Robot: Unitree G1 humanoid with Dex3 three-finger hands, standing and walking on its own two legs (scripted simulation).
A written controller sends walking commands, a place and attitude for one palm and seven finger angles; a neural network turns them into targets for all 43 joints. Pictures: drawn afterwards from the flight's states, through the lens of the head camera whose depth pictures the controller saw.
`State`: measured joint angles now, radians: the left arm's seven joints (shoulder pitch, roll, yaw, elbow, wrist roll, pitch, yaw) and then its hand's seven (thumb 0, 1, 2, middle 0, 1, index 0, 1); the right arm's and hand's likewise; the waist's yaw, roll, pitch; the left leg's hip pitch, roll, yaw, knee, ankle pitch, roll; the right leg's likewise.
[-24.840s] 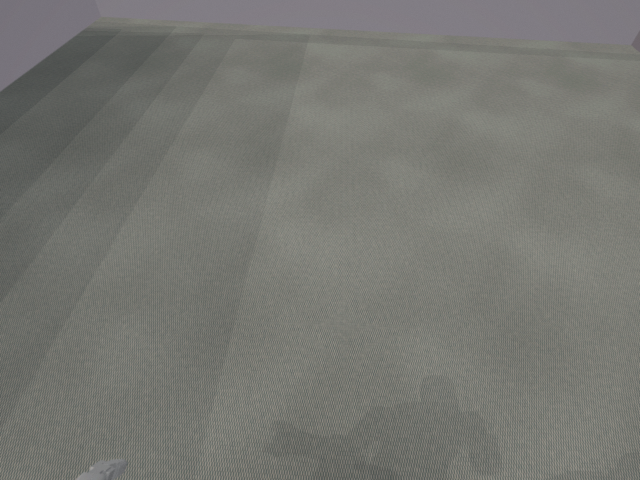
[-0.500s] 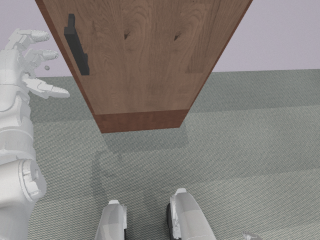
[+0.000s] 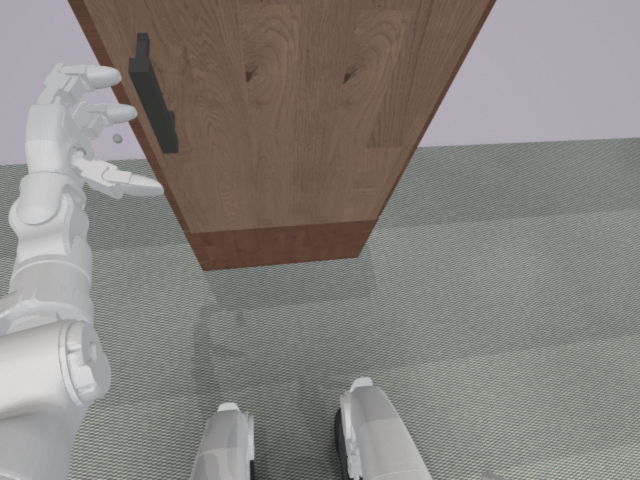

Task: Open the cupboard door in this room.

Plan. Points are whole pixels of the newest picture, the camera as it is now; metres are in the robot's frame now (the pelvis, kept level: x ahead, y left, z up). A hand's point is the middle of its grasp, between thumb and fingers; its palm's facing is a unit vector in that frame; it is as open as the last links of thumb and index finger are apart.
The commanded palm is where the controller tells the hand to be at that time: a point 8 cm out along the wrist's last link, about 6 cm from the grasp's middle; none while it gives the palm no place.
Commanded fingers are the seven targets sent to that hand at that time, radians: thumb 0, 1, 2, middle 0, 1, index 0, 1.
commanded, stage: slide the fingers in behind the handle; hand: left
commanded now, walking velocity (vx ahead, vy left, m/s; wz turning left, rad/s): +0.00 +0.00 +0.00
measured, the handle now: (157, 98) +0.55 +0.16 +0.07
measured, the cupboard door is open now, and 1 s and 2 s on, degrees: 0 0 0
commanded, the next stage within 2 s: close the thumb around the handle in 1.20 s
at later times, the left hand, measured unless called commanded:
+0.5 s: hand (128, 143) +0.50 +0.19 +0.06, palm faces +0.08 -1.00 +0.01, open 14.5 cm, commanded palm +0.48 +0.20 +0.06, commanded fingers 0.00 -0.50 0.30 -0.30 -1.20 -0.30 -1.20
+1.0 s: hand (160, 139) +0.50 +0.16 +0.06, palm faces +0.04 -1.00 -0.01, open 14.2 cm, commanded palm +0.48 +0.18 +0.06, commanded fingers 0.00 -0.50 0.30 -0.30 -1.20 -0.30 -1.20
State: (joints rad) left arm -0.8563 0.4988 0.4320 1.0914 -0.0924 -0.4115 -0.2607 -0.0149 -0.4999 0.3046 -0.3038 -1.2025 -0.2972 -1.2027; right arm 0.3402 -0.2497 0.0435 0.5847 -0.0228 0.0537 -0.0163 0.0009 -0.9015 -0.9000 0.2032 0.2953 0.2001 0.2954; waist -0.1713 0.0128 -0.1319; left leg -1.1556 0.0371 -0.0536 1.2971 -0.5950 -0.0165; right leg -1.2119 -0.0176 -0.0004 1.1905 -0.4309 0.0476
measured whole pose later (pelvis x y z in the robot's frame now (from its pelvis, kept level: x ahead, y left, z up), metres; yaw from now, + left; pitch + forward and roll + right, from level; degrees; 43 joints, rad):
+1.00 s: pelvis +0.00 +0.00 +0.00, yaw +2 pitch +25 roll -3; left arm -0.89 0.34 0.27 1.12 -0.08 -0.47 -0.09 -0.01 -0.50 0.30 -0.31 -1.25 -0.25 -1.21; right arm 0.31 -0.24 0.02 0.62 -0.05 0.06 0.01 0.00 -0.90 -0.90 0.20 0.30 0.20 0.30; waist -0.14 0.02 -0.15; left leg -1.13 0.01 -0.08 1.28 -0.59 -0.02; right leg -1.18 -0.04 -0.02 1.19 -0.45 0.04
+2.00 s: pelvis +0.00 -0.01 +0.00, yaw +1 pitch +25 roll -1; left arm -0.87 0.34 0.32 1.10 -0.05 -0.47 -0.10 0.00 0.77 0.85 -0.40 -1.34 -0.39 -1.34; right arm 0.32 -0.24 0.02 0.59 -0.04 0.07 0.00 0.00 -0.90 -0.90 0.20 0.30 0.20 0.30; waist -0.16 0.02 -0.14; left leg -1.13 0.03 -0.05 1.27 -0.59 -0.03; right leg -1.20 -0.03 0.01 1.20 -0.44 0.04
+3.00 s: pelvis +0.02 -0.04 +0.03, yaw +3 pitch +17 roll +0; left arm 0.05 -0.09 -0.30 0.27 0.13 -0.33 0.60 -0.01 0.73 0.78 -0.39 -1.35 -0.38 -1.35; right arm 0.14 -0.14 0.00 0.56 -0.09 -0.05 0.03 0.01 -0.90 -0.90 0.20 0.29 0.20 0.30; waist 0.00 0.02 -0.19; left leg -0.87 0.03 -0.08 1.14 -0.57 -0.07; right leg -0.95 -0.03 -0.03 1.13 -0.48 -0.01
